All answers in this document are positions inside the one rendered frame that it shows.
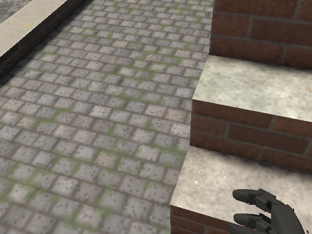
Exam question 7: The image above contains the right robot hand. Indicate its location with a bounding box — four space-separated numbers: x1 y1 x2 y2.
227 188 309 234

